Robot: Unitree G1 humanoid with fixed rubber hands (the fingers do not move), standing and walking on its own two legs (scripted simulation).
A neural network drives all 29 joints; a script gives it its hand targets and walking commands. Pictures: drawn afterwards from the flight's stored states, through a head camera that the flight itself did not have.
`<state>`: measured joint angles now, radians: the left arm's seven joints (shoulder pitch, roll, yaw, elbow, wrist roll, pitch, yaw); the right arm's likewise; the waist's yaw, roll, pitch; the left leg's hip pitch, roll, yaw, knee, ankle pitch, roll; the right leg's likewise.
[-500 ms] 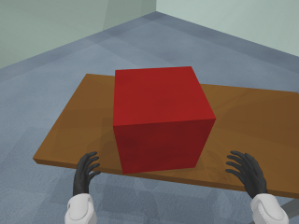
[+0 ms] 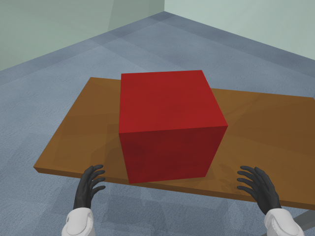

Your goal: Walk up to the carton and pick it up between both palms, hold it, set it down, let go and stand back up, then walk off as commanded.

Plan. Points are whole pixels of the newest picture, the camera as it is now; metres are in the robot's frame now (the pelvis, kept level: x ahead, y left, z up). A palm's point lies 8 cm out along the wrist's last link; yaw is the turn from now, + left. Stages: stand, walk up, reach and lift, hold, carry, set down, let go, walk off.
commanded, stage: set down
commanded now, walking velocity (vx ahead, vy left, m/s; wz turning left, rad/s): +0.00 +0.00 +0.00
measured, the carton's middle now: (165, 127) +0.42 +0.00 +0.03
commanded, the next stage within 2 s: let go in 1.24 s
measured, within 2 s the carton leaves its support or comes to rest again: neither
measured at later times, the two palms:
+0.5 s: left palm (86, 205) +0.20 +0.20 -0.03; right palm (263, 199) +0.23 -0.25 -0.01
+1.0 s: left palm (83, 214) +0.19 +0.21 -0.06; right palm (259, 204) +0.23 -0.24 -0.03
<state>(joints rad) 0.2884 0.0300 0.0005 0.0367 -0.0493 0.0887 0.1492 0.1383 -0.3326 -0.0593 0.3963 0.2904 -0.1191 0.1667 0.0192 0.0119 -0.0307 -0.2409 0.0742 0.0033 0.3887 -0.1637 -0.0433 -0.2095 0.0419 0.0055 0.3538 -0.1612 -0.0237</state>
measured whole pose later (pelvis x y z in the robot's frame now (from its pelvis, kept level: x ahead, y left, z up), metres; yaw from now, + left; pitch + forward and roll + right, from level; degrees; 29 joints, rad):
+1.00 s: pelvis +0.02 +0.01 +0.00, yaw +0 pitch +3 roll -1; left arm 0.26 0.12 0.00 0.33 0.03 0.09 0.02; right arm 0.17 -0.28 -0.06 0.49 0.14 -0.20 0.05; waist 0.02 0.00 -0.01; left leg -0.24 0.06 0.00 0.39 -0.19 -0.04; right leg -0.21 0.03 0.01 0.35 -0.19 -0.01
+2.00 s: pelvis +0.02 +0.01 -0.01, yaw +0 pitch +0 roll -1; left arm 0.23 0.28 0.00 0.49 0.05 0.02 -0.01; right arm 0.16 -0.27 -0.06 0.51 0.01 -0.20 0.03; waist 0.02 -0.02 -0.01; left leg -0.24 0.06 0.00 0.49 -0.26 -0.04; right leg -0.21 0.03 0.01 0.46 -0.26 -0.01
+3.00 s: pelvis -0.04 +0.05 -0.03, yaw +2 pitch -6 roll -2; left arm 0.31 0.39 0.00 0.55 0.01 0.05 0.02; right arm 0.14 -0.32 -0.06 0.51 0.01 0.02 -0.02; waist 0.04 -0.07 0.14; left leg -0.30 -0.04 0.02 0.73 -0.32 0.08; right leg -0.38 0.15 0.15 1.23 -0.44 -0.02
